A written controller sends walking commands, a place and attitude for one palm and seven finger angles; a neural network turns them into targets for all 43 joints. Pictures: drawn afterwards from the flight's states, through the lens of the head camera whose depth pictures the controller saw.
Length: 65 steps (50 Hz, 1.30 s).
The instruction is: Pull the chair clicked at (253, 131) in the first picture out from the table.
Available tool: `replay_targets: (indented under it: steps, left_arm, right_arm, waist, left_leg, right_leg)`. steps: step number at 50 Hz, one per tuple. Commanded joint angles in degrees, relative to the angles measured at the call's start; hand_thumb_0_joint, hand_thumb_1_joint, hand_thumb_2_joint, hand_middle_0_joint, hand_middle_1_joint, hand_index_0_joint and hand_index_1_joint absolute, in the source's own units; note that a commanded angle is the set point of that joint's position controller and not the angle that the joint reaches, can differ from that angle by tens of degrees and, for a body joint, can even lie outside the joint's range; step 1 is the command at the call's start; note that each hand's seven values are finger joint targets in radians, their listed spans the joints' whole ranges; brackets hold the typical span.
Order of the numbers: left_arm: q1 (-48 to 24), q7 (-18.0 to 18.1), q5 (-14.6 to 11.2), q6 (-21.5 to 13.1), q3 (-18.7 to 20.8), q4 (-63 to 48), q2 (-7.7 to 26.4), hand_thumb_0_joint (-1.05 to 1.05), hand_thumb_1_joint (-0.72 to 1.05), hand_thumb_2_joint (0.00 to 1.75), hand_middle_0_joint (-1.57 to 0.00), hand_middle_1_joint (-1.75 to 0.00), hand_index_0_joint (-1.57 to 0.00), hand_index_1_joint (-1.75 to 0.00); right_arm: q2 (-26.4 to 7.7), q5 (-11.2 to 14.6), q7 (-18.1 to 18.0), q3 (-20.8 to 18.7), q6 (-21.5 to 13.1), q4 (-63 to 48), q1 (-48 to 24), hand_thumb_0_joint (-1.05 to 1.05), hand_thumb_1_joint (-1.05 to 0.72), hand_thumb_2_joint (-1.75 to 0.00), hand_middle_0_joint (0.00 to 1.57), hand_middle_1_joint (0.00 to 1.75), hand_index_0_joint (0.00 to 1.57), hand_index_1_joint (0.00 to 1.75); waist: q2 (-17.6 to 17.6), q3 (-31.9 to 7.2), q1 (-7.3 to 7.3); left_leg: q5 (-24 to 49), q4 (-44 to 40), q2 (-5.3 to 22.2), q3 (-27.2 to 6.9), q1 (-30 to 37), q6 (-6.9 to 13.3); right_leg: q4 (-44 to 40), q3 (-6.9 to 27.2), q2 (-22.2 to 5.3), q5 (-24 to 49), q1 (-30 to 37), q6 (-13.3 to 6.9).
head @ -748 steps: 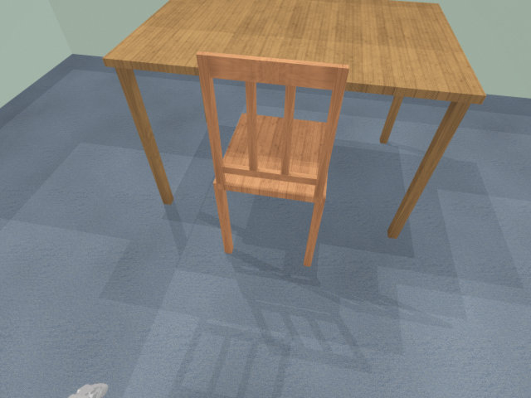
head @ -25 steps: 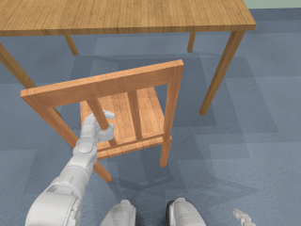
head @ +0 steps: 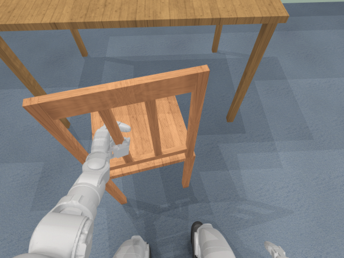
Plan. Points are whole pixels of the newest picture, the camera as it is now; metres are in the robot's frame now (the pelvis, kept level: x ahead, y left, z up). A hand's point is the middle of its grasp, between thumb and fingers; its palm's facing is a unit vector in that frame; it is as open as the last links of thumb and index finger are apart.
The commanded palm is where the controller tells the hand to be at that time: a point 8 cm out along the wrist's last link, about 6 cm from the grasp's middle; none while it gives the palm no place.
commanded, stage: step backward, pulling the chair out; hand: left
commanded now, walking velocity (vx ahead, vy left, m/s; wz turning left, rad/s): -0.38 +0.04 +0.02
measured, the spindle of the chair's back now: (118, 139) +0.41 +0.15 -0.06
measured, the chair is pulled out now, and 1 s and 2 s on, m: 0.25 0.32 0.48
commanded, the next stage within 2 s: none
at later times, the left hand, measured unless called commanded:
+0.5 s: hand (121, 159) +0.35 +0.13 -0.05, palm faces -0.02 -0.98 -0.21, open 5.6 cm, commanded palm +0.36 +0.18 -0.04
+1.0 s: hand (118, 167) +0.33 +0.14 -0.05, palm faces +0.01 -0.98 -0.20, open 5.6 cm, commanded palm +0.34 +0.19 -0.04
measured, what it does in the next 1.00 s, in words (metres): steps on the spot: left foot, then right foot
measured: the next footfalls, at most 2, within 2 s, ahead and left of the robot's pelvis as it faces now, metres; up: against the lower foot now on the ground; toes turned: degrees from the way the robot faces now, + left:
left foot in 0.82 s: +0.01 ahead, +0.14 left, +0.00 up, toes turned +2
right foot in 0.96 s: +0.07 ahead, -0.13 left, +0.00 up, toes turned -2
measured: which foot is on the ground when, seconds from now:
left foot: down 0.00-0.68, up 0.70-0.80, down 0.82-1.00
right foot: down 0.00-0.86, up 0.88-0.94, down 0.96-1.00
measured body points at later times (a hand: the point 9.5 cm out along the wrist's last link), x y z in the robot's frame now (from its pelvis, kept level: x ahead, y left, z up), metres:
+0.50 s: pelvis -0.02 +0.01 +0.00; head +0.05 +0.00 +0.44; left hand +0.35 +0.18 -0.03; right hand +0.05 -0.26 -0.13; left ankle +0.05 +0.14 -0.71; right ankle +0.12 -0.13 -0.70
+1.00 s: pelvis -0.05 +0.00 +0.01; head +0.04 +0.00 +0.45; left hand +0.32 +0.19 -0.03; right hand +0.03 -0.26 -0.13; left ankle -0.02 +0.14 -0.71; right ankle +0.03 -0.13 -0.71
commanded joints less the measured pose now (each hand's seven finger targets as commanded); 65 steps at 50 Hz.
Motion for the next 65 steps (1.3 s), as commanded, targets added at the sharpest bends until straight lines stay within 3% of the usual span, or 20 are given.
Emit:
replay_targets:
  steps: [1, 7, 12, 17, 20, 23, 29, 31, 34, 36, 40, 42, 44, 47, 52, 55, 58, 60, 62, 65]
  left_arm:
    - [-20.1, 1.2, 2.1, -4.9, 1.1, -12.1, 13.1, 0.00, 0.90, 0.90, -0.50, -1.45, -0.50, -1.45]
    - [-20.2, 1.5, 1.4, -5.1, -0.2, -15.9, 11.2, 0.00, 0.90, 0.90, -0.50, -1.45, -0.50, -1.45]
    - [-18.7, 1.1, 2.2, -4.2, -0.6, -15.2, 11.9, 0.00, 0.90, 0.90, -0.50, -1.45, -0.50, -1.45]
    - [-15.4, 1.6, 2.2, -3.4, 0.6, -11.9, 12.7, 0.00, 0.90, 0.90, -0.50, -1.45, -0.50, -1.45]
    - [-17.1, 1.3, 2.7, -4.4, 0.9, -11.7, 12.1, 0.00, 0.90, 0.90, -0.50, -1.45, -0.50, -1.45]
    - [-18.6, 1.6, 2.1, -5.2, -0.5, -14.4, 10.1, 0.00, 0.90, 0.90, -0.50, -1.45, -0.50, -1.45]
    - [-20.5, 0.7, 2.9, -4.3, -0.8, -13.9, 9.9, 0.00, 0.90, 0.90, -0.50, -1.45, -0.50, -1.45]
    - [-19.7, 0.6, 2.7, -4.0, -0.6, -14.6, 11.4, 0.00, 0.90, 0.90, -0.50, -1.45, -0.50, -1.45]
    - [-16.5, 1.1, 1.9, -2.4, 0.4, -12.6, 14.4, 0.00, 0.90, 0.90, -0.50, -1.45, -0.50, -1.45]
    - [-16.9, 1.1, 2.2, -1.9, 1.4, -11.7, 13.2, 0.00, 0.90, 0.90, -0.50, -1.45, -0.50, -1.45]
    - [-18.4, 0.9, 1.7, -1.7, 0.5, -11.6, 11.2, 0.00, 0.90, 0.90, -0.50, -1.45, -0.50, -1.45]
    - [-20.2, 0.9, 1.4, -2.3, -0.4, -13.5, 10.0, 0.00, 0.90, 0.90, -0.50, -1.45, -0.50, -1.45]
    - [-25.0, 0.5, 1.4, -2.5, -2.6, -17.7, 6.8, 0.00, 0.90, 0.90, -0.50, -1.45, -0.50, -1.45]
    - [-22.4, 0.4, 1.8, -2.6, -1.0, -13.9, 8.0, 0.00, 0.90, 0.90, -0.50, -1.45, -0.50, -1.45]
    - [-19.8, 0.4, 1.6, -2.9, 0.6, -12.0, 13.1, 0.00, 0.90, 0.90, -0.50, -1.45, -0.50, -1.45]
    - [-19.9, 0.1, 1.5, -1.2, 1.3, -11.2, 14.5, 0.00, 0.90, 0.90, -0.50, -1.45, -0.50, -1.45]
    - [-21.4, 0.2, 0.8, -0.1, 0.7, -12.1, 13.0, 0.00, 0.90, 0.90, -0.50, -1.45, -0.50, -1.45]
    - [-22.9, 0.1, 0.5, -1.0, -1.0, -13.9, 10.8, 0.00, 0.90, 0.90, -0.50, -1.45, -0.50, -1.45]
    - [-23.2, 0.4, 0.4, -1.5, -1.3, -14.3, 9.9, 0.00, 0.90, 0.90, -0.50, -1.45, -0.50, -1.45]
    - [-25.3, -0.2, 0.3, -2.4, -1.2, -14.9, 8.4, 0.00, 0.90, 0.90, -0.50, -1.45, -0.50, -1.45]
  right_arm:
    - [-9.4, 0.1, -1.3, -2.5, -2.4, -4.1, 5.0, 0.00, -0.90, -0.90, 0.20, 0.30, 0.20, 0.30]
    - [-10.1, 0.5, -2.0, -2.9, -2.5, -6.8, 3.2, 0.00, -0.90, -0.90, 0.20, 0.30, 0.20, 0.30]
    - [-10.0, 0.1, -1.7, -3.6, -1.6, -6.7, 3.6, 0.00, -0.90, -0.90, 0.20, 0.30, 0.20, 0.30]
    - [-9.0, -0.2, -0.8, -3.2, -1.8, -4.3, 8.1, 0.00, -0.90, -0.90, 0.20, 0.30, 0.20, 0.30]
    - [-9.1, -0.3, -0.6, -2.2, -1.8, -3.7, 6.9, 0.00, -0.90, -0.90, 0.20, 0.30, 0.20, 0.30]
    - [-10.5, -0.1, -1.2, -2.1, -2.0, -6.5, 2.6, 0.00, -0.90, -0.90, 0.20, 0.30, 0.20, 0.30]
    - [-9.6, -0.9, -1.0, -3.4, -2.5, -5.0, 4.1, 0.00, -0.90, -0.90, 0.20, 0.30, 0.20, 0.30]
    - [-9.1, -0.5, -0.9, -3.4, -2.1, -5.5, 3.2, 0.00, -0.90, -0.90, 0.20, 0.30, 0.20, 0.30]
    - [-8.6, 0.1, -0.5, -3.5, -2.0, -4.2, 5.7, 0.00, -0.90, -0.90, 0.20, 0.30, 0.20, 0.30]
    - [-7.8, -0.4, -0.2, -2.4, -2.1, -3.7, 4.5, 0.00, -0.90, -0.90, 0.20, 0.30, 0.20, 0.30]
    - [-9.4, -0.3, -1.1, -1.5, -2.1, -2.1, 5.6, 0.00, -0.90, -0.90, 0.20, 0.30, 0.20, 0.30]
    - [-12.0, -0.5, -1.5, -2.7, -1.8, -4.1, 2.9, 0.00, -0.90, -0.90, 0.20, 0.30, 0.20, 0.30]
    - [-9.6, -0.9, -1.0, -2.2, -1.5, -6.2, 1.9, 0.00, -0.90, -0.90, 0.20, 0.30, 0.20, 0.30]
    - [-10.2, -0.9, -0.6, -3.6, -1.5, -4.0, 5.1, 0.00, -0.90, -0.90, 0.20, 0.30, 0.20, 0.30]
    - [-10.7, -0.3, -1.1, -4.2, -0.8, -2.9, 5.5, 0.00, -0.90, -0.90, 0.20, 0.30, 0.20, 0.30]
    - [-9.5, 0.3, -1.1, -3.1, -0.8, -3.8, 3.7, 0.00, -0.90, -0.90, 0.20, 0.30, 0.20, 0.30]
    - [-9.9, 0.1, -1.7, -1.8, -0.6, -2.5, 4.2, 0.00, -0.90, -0.90, 0.20, 0.30, 0.20, 0.30]
    - [-11.2, 0.1, -2.0, -2.3, -0.4, -4.4, 1.7, 0.00, -0.90, -0.90, 0.20, 0.30, 0.20, 0.30]
    - [-11.1, 0.3, -1.4, -3.0, -0.3, -6.3, 0.9, 0.00, -0.90, -0.90, 0.20, 0.30, 0.20, 0.30]
    - [-10.1, -0.3, -1.6, -3.0, -1.3, -5.4, 3.2, 0.00, -0.90, -0.90, 0.20, 0.30, 0.20, 0.30]
  waist:
    - [-2.8, -28.2, 2.11]
    - [5.5, -25.6, 2.80]
    - [5.2, -23.0, 2.98]
    - [-13.4, -25.3, 1.96]
    - [-5.9, -26.1, 1.17]
    - [13.8, -23.5, 3.00]
    - [10.1, -25.0, 2.04]
    - [7.4, -24.5, 2.67]
    - [-9.9, -26.2, 3.08]
    - [-11.7, -27.9, 3.24]
    - [-5.7, -27.3, 1.73]
    - [11.8, -25.0, 3.16]
    - [15.0, -23.8, 3.45]
    - [4.5, -27.3, 2.32]
    - [0.1, -34.2, 1.58]
    - [-7.0, -31.1, 2.85]
    - [-6.4, -30.1, 1.69]
    - [5.4, -27.6, 2.45]
    - [13.8, -23.5, 3.71]
    - [9.8, -25.7, 2.67]
  left_leg:
    - [-5.1, -8.3, 2.2, -3.4, 8.3, 1.6]
    - [3.5, -14.8, 10.0, -7.0, 0.0, 4.8]
    - [-4.2, -9.0, 6.5, -5.1, -3.7, 3.1]
    - [-9.8, 5.8, -2.6, -0.9, 9.7, 0.7]
    - [-7.0, -5.8, 0.2, -3.6, 12.0, 1.7]
    - [-4.5, -20.6, 12.5, -14.7, -2.6, 6.7]
    - [21.4, -9.8, 11.9, -9.8, 3.3, 5.1]
    - [4.3, -7.0, 7.8, -6.5, -2.3, 2.7]
    - [-11.4, 10.5, -2.1, -2.3, 5.8, -0.2]
    - [-12.2, 15.8, -2.0, -4.1, 5.4, -0.2]
    - [-1.2, -12.5, 0.4, -2.9, 11.7, 0.5]
    - [13.0, -19.3, 11.6, -12.6, 8.2, 5.5]
    - [17.5, -19.0, 15.8, -14.7, 3.7, 7.6]
    - [43.7, -6.8, 14.1, -11.8, 15.4, 5.4]
    - [17.5, 1.2, 4.5, -4.6, 11.4, -1.3]
    - [-9.7, 5.8, 0.0, -5.5, 6.2, -1.2]
    - [-1.8, -6.6, 0.8, -4.0, 11.8, -0.3]
    - [8.5, -16.7, 7.8, -9.2, 10.4, 3.1]
    - [-2.1, -23.1, 15.5, -13.7, 1.7, 7.2]
    - [19.0, -15.6, 17.1, -14.3, 7.9, 9.5]
  right_leg:
    - [-13.0, 7.7, -8.5, -14.7, 13.4, -0.4]
    - [2.9, 3.7, -1.9, -9.6, 19.1, 0.5]
    - [-0.2, 8.9, -6.3, -12.0, 17.3, -2.5]
    - [-21.6, 14.2, -13.5, -27.6, 7.2, -4.4]
    - [-15.6, 7.3, -9.6, -20.1, 8.4, -1.7]
    - [8.2, 0.5, 0.1, -14.8, 17.2, 0.5]
    - [2.9, 3.9, -1.9, 3.1, 22.0, -0.7]
    - [0.8, 9.2, -6.7, -3.5, 21.0, -2.9]
    - [-20.0, 20.1, -16.9, -23.0, 11.0, -6.5]
    - [-19.8, 17.7, -17.8, -14.0, 15.9, -8.0]
    - [-9.6, 6.9, -11.5, 1.5, 18.9, -2.5]
    - [3.2, 1.5, -3.0, -4.7, 16.9, 0.9]
    - [11.6, 0.9, -0.6, -13.0, 18.0, 0.1]
    - [2.3, 2.7, -1.9, 6.9, 19.4, -0.7]
    - [-3.8, 11.7, -12.9, 36.7, 27.4, -5.4]
    - [-11.5, 14.5, -17.7, 19.4, 23.9, -6.6]
    - [-10.0, 8.0, -13.3, 12.3, 21.3, -3.3]
    - [-3.0, 2.6, -4.9, -5.6, 17.2, 0.9]
    - [8.5, -0.1, 0.3, -18.6, 18.9, 0.5]
    - [9.8, 1.1, 1.0, -16.2, 18.0, 0.3]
